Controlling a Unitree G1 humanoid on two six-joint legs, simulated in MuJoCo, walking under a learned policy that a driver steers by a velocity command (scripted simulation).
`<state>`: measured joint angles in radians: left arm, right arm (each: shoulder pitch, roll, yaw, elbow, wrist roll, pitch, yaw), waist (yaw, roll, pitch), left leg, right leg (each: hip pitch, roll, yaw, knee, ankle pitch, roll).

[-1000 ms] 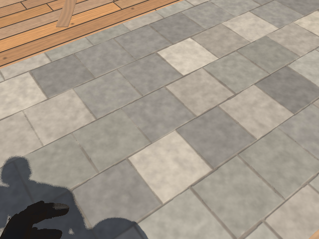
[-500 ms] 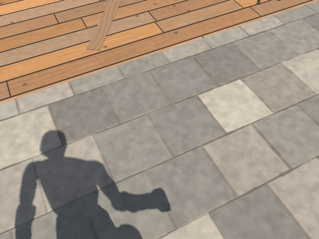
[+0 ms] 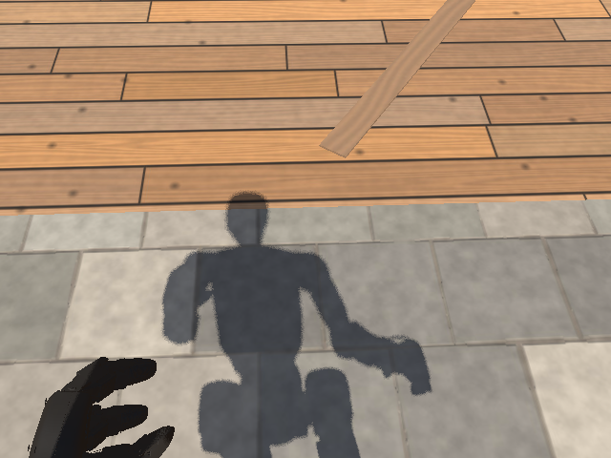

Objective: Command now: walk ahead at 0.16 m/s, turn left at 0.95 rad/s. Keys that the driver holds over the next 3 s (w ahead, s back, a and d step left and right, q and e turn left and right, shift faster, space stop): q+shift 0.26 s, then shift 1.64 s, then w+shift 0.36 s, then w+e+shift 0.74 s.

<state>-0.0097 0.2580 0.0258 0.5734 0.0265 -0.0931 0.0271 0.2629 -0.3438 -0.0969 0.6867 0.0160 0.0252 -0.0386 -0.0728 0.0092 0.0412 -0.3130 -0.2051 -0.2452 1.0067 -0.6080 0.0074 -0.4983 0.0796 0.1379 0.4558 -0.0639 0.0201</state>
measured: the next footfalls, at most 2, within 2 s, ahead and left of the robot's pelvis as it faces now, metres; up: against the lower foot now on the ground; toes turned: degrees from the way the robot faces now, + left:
left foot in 0.36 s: +0.08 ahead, +0.13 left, +0.00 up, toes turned +21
right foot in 0.72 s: +0.15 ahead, -0.10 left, +0.00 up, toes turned +24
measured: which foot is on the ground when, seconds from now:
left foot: up 0.00-0.34, down 0.36-1.00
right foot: down 0.00-0.36, up 0.38-0.70, down 0.72-1.00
